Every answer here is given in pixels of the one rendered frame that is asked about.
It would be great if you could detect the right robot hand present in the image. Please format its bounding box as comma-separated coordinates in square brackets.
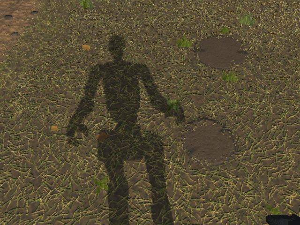
[265, 214, 300, 225]

